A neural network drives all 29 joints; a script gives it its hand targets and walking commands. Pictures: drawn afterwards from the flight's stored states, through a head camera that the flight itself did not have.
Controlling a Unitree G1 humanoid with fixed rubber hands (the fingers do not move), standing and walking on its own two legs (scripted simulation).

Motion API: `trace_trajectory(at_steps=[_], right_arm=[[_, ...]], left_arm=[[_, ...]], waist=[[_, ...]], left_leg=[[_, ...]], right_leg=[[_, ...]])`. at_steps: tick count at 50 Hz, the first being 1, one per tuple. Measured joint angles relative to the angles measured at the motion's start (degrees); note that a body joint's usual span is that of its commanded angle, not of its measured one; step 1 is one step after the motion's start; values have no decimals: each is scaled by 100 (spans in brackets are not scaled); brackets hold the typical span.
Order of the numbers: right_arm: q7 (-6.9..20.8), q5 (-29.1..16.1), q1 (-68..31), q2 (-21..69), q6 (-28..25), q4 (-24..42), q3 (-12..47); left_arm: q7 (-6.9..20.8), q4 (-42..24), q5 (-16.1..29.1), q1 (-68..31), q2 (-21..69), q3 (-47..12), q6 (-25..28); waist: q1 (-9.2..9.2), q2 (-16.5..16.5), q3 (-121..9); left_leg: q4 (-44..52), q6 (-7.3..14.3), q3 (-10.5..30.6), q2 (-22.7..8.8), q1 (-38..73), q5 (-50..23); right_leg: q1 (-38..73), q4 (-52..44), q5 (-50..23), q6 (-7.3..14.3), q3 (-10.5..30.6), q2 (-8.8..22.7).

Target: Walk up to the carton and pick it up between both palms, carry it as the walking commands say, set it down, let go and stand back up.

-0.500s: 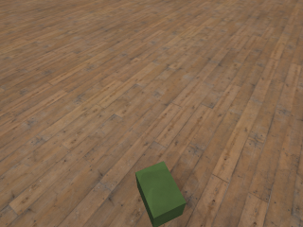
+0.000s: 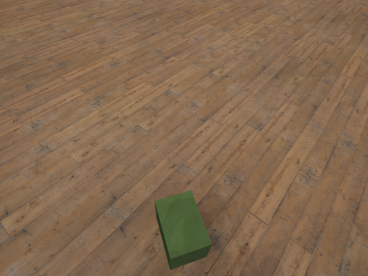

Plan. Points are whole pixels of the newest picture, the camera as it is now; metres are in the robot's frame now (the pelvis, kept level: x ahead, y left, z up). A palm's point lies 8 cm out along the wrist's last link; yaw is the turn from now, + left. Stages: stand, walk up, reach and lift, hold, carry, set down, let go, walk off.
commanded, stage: walk up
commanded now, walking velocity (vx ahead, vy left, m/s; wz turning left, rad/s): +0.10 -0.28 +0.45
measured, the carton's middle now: (180, 229) +0.48 -0.02 -0.68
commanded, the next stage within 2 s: none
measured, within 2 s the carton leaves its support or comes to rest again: neither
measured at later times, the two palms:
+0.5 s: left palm out of the picture -0.07 +0.15 -0.12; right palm (295, 242) +0.25 -0.29 -0.13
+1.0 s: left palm out of the picture +0.04 +0.23 -0.15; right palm out of the picture +0.12 -0.28 -0.12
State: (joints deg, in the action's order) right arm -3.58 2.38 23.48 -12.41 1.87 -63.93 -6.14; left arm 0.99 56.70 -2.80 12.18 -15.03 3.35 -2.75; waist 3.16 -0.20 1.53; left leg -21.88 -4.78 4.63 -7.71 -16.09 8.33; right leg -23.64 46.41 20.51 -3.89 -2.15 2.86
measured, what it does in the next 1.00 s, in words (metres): steps on the spot: right foot, then left foot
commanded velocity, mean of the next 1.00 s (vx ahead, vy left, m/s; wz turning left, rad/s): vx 0.02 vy -0.07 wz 0.20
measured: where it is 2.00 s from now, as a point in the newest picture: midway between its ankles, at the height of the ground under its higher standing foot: outside the picture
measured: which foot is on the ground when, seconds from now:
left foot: down 0.00-0.10, up 0.12-0.66, down 0.68-1.00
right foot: up 0.00-0.08, down 0.10-0.68, up 0.70-1.00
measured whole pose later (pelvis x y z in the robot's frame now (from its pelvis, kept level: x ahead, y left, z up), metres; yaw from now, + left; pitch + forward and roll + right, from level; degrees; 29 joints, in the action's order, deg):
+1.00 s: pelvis +0.04 -0.03 +0.00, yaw +11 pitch +1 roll -1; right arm -2.4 1.6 13.3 -11.6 -0.2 -57.8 -1.9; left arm -0.2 58.4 -2.1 10.4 -15.3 3.2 -4.5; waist 0.9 2.3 2.2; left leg -24.3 0.1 -3.6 -3.4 -13.5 12.2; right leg -22.2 51.8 24.0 -2.6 -1.8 1.9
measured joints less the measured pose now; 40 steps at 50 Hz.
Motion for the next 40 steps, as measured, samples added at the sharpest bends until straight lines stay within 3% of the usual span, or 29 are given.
trace_trajectory(at_steps=[4,6,8,10,13,16,20,26,31,33,35,37,40], right_arm=[[47,-26,-72,-175,59,239,-65],[60,-52,-155,-270,70,393,-44],[64,-27,-360,-366,103,541,11],[122,-26,-595,-384,82,692,36],[213,-43,-953,-326,32,886,63],[252,-73,-1323,-190,18,1036,132],[316,-126,-1825,-80,149,1193,141],[487,-144,-2392,-131,313,1420,198],[517,-215,-2570,-151,231,1447,391],[501,-221,-2509,-146,101,1400,464],[452,-187,-2365,-117,-81,1280,460],[381,-173,-2104,-18,-169,1126,477],[302,-143,-1720,87,-186,914,543]], left_arm=[[13,-179,91,-20,-8,-56,34],[-33,-186,82,55,45,-52,122],[-79,-146,67,165,237,-85,151],[-147,-111,57,314,386,-139,180],[-267,-15,86,490,523,-189,268],[-349,101,93,636,570,-208,338],[-453,146,83,861,508,-167,420],[-460,134,56,1132,238,-37,374],[-340,104,38,1201,102,12,330],[-293,102,60,1208,75,13,288],[-276,90,54,1123,35,-15,216],[-291,102,87,845,-3,-18,99],[-221,131,118,515,-14,-36,2]], waist=[[-2,-2,29],[-115,17,29],[-212,-84,29],[-319,-118,-20],[-475,-140,-49],[-600,-140,-14],[-793,-131,83],[-937,-41,261],[-878,124,330],[-804,150,300],[-736,206,286],[-728,300,341],[-600,343,341]], left_leg=[[-342,-171,316,-100,-235,204],[-1048,10,398,-29,-533,900],[-2240,202,196,127,-948,1701],[-3134,291,-142,327,-1240,1713],[-3611,294,-596,577,-1336,1543],[-3208,308,-842,785,-1087,1607],[-3151,253,-867,947,-941,1786],[-3266,202,-624,821,-1011,1532],[-1923,318,-684,707,-614,1079],[-1056,397,-828,651,-217,584],[-853,457,-866,654,-82,649],[-947,517,-860,657,-79,769],[-622,529,-837,578,125,586]], right_leg=[[555,-1320,-219,23,-95,52],[720,-1684,-522,82,-146,92],[736,-1551,-438,196,-256,80],[897,-1778,-441,283,-351,94],[1108,-2073,-517,384,-487,74],[1215,-2101,-458,456,-611,16],[1196,-1914,-304,486,-673,28],[1233,-1833,-236,350,-725,327],[1303,-1881,-261,106,-775,652],[1266,-1694,-159,6,-791,720],[991,-1037,365,101,-588,704],[609,-133,904,147,-177,468],[246,502,609,170,5,203]])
